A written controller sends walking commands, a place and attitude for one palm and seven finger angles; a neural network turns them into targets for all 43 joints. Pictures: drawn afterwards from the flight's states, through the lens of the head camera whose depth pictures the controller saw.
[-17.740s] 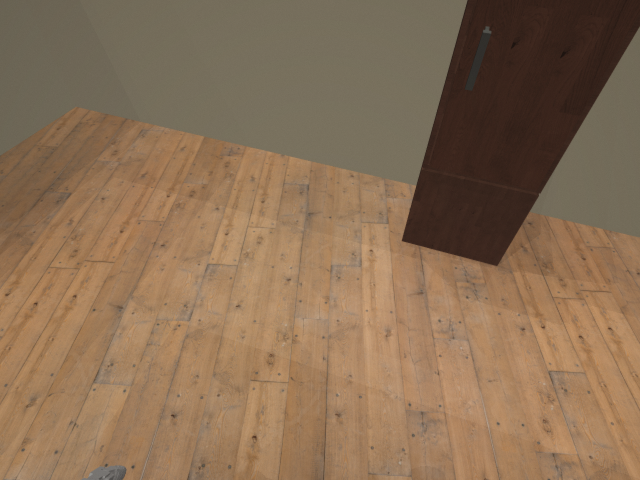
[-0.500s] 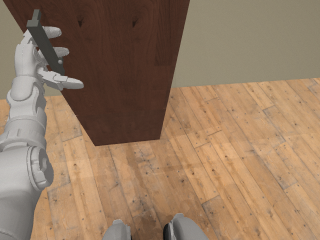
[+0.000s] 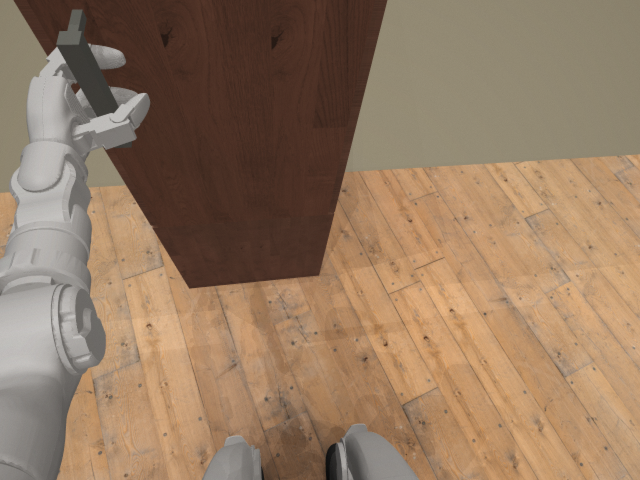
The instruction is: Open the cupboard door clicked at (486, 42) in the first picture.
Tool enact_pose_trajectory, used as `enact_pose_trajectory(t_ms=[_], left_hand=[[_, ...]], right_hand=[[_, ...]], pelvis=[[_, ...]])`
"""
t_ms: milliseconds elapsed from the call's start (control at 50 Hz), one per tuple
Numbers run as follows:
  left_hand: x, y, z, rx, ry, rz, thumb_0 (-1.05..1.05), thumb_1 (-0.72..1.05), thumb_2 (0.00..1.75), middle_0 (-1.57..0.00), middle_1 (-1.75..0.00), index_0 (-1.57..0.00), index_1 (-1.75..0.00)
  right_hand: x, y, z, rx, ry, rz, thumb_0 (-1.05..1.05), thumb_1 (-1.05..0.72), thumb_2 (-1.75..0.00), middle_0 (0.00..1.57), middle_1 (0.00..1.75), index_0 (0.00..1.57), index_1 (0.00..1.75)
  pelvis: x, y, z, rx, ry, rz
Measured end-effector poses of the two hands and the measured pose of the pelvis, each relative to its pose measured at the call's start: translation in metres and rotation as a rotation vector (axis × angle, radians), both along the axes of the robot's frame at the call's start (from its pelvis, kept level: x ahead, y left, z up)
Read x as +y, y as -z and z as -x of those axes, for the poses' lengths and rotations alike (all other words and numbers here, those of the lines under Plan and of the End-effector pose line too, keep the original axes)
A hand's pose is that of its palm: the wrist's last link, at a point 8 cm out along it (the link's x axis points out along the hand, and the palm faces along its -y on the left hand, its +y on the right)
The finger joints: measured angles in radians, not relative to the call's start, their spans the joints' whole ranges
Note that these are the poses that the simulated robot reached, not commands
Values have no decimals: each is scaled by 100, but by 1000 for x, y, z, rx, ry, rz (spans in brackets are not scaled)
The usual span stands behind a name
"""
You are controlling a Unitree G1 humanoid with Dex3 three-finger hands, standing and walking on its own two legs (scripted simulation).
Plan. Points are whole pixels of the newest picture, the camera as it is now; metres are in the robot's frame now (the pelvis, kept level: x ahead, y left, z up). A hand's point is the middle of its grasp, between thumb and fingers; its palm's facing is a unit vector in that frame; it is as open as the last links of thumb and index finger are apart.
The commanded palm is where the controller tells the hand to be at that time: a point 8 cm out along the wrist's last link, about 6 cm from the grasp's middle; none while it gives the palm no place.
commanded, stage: close the thumb around the handle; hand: left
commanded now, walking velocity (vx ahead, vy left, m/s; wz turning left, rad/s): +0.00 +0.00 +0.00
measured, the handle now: (102, 85) +0.57 +0.22 +0.10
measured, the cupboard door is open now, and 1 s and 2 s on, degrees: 0 11 47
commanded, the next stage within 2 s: pull the door open along its arc in 0.20 s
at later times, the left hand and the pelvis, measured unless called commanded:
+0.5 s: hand (125, 121) +0.52 +0.19 +0.09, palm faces +0.03 -1.00 -0.01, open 5.4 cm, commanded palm +0.47 +0.23 +0.09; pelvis +0.00 +0.00 +0.00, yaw -2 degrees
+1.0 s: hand (134, 160) +0.46 +0.17 +0.09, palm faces +0.04 -1.00 -0.01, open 5.6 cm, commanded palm +0.44 +0.22 +0.09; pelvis +0.00 +0.00 +0.01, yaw +0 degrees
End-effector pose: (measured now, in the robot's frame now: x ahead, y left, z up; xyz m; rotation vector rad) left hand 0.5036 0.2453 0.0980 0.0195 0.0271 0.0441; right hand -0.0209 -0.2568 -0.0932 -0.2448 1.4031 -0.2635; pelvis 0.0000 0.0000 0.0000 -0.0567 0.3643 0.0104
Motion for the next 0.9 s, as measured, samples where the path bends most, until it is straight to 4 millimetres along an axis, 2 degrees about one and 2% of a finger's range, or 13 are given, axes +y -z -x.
enact_pose_trajectory(t_ms=[140, 420, 540, 640, 760, 900], left_hand=[[-1, 2, -1, 0, 1, 4, 1, 73, 83, -38, -134, -38, -133], [-5, 3, 1, 1, 8, 5, 1, 79, 83, -38, -135, -36, -134], [-7, 3, 11, -10, 14, 9, 1, 79, 81, -37, -135, -36, -134], [-11, 4, 31, -22, 20, 10, 1, 78, 79, -37, -135, -36, -135], [-20, 4, 60, -33, 27, 16, 1, 76, 77, -38, -135, -36, -135], [-22, 4, 63, -24, 1, 14, 1, 75, 80, -38, -135, -37, -135]], right_hand=[[2, 1, 1, 5, 0, -2, 0, -91, -90, 20, 30, 21, 30], [3, -2, 1, -24, 25, 0, 0, -91, -90, 20, 30, 20, 30], [4, -4, -6, -44, 45, -15, 0, -91, -90, 20, 30, 20, 30], [5, -6, -24, -96, 55, -38, 0, -91, -90, 20, 30, 20, 30], [5, -8, -63, -194, 12, -53, 0, -91, -90, 20, 30, 20, 30], [0, -5, -97, -273, -71, -38, 0, -91, -90, 20, 30, 20, 30]], pelvis=[[1, 0, 0, 1, 0, 1], [2, -1, -1, -8, 18, -2], [3, -6, -7, -21, 36, -7], [3, -11, -16, -44, 47, -13], [2, -17, -21, -82, 34, -17], [-1, -12, -11, -97, 6, -21]])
